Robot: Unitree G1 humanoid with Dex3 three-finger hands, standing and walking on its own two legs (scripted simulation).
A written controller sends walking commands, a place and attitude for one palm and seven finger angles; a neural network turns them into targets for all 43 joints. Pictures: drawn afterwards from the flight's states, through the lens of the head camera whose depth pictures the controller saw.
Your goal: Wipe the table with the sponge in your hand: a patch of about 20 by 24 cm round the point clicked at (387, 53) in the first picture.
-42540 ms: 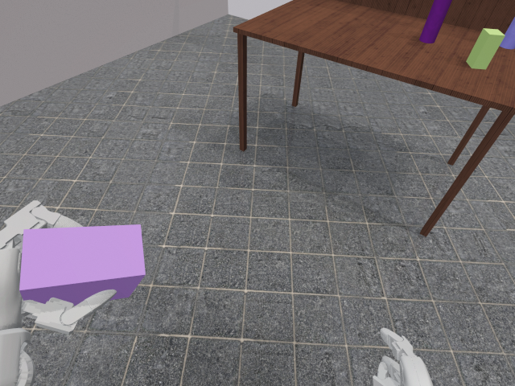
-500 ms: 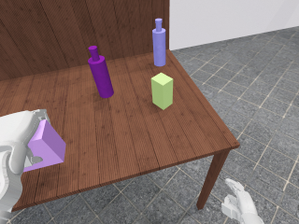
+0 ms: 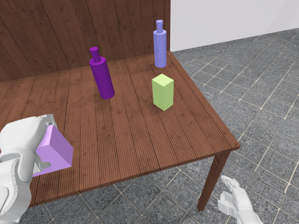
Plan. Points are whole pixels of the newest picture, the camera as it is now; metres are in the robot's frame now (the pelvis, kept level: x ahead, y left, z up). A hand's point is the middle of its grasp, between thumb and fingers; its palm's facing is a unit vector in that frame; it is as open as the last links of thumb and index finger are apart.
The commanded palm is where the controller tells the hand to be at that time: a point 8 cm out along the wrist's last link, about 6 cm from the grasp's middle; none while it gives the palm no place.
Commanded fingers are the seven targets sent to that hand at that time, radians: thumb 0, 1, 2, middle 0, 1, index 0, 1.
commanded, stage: bring the sponge back beside the body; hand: left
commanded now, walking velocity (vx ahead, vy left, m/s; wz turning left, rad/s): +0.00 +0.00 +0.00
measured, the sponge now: (45, 155) +0.22 +0.33 +0.08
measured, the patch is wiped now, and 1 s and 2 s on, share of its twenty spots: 1.00 1.00 1.00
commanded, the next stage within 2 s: step back with the hand held close in 1.22 s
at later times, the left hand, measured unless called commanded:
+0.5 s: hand (47, 159) +0.20 +0.29 +0.11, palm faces +0.04 -0.09 -0.99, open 9.8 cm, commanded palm +0.17 +0.28 +0.18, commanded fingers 0.00 0.10 1.30 -1.20 -1.60 -1.20 -1.60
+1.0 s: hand (55, 171) +0.18 +0.26 +0.10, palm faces +0.07 -0.12 -0.99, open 9.8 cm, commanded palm +0.15 +0.26 +0.17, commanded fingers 0.00 0.10 1.30 -1.20 -1.60 -1.20 -1.60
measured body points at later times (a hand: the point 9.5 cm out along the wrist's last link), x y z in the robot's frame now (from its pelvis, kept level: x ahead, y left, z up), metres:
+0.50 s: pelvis +0.00 -0.01 +0.00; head -0.02 -0.05 +0.45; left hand +0.19 +0.29 +0.16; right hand +0.24 -0.21 -0.08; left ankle -0.03 +0.10 -0.74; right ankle +0.03 -0.12 -0.74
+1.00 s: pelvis -0.01 -0.02 +0.00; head -0.05 -0.06 +0.44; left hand +0.17 +0.26 +0.15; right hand +0.23 -0.21 -0.07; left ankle -0.03 +0.10 -0.74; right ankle +0.03 -0.12 -0.74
